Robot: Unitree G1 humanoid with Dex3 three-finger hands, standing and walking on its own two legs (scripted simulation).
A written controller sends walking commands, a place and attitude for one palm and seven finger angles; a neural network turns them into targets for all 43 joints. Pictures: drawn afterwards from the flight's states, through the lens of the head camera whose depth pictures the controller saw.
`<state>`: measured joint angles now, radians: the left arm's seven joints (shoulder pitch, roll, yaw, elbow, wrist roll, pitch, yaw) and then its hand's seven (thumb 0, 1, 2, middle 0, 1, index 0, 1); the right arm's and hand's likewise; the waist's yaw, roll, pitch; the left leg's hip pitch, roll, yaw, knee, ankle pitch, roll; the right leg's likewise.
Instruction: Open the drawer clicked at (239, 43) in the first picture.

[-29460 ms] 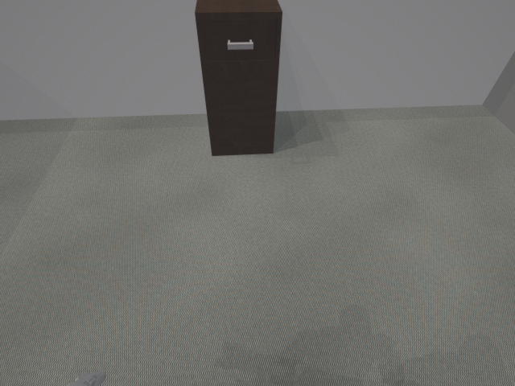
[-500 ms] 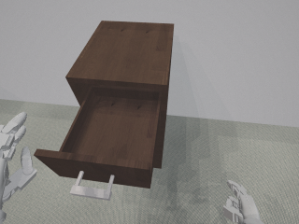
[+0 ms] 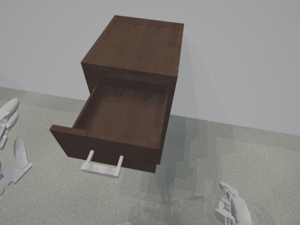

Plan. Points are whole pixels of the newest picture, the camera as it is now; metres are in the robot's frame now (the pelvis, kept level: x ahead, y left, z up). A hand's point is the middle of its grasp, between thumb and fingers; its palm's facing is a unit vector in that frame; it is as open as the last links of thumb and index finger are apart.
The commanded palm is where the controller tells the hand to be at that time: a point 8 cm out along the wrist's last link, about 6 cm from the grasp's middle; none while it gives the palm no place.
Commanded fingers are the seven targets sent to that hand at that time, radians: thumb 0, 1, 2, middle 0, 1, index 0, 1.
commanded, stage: step back with the hand held close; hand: left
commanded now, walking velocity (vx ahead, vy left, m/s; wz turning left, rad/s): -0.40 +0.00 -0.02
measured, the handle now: (103, 163) +0.31 +0.16 -0.08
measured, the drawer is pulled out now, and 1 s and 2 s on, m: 0.30 0.30 0.30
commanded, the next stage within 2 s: stop stepping back and stand still in 0.52 s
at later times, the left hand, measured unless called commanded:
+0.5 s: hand (45, 200) +0.14 +0.18 +0.16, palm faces +0.15 -0.86 -0.49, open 7.4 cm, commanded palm +0.06 +0.25 +0.19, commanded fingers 0.00 0.90 0.90 -0.20 -0.30 -0.20 -0.30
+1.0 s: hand out of the picture -0.02 +0.15 +0.18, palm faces +0.25 -0.83 -0.50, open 7.4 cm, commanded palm -0.08 +0.22 +0.19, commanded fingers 0.00 0.90 0.90 -0.20 -0.30 -0.20 -0.30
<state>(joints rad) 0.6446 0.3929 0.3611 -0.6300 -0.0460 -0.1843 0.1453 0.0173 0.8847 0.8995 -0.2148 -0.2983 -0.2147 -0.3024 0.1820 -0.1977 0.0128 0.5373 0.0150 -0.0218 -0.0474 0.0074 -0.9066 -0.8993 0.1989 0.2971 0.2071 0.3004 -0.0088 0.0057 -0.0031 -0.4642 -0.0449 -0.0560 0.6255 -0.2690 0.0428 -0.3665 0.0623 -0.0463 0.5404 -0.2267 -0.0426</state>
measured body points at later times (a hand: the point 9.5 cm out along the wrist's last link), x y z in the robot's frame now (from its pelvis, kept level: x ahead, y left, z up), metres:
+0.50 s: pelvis -0.09 -0.02 -0.01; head -0.02 +0.00 +0.44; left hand +0.12 +0.23 +0.19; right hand +0.10 -0.24 -0.08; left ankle +0.07 +0.09 -0.73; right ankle -0.20 -0.13 -0.73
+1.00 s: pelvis -0.21 -0.06 +0.00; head -0.20 -0.05 +0.45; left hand -0.04 +0.20 +0.21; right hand -0.05 -0.29 -0.08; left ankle -0.13 +0.05 -0.71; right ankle -0.19 -0.13 -0.73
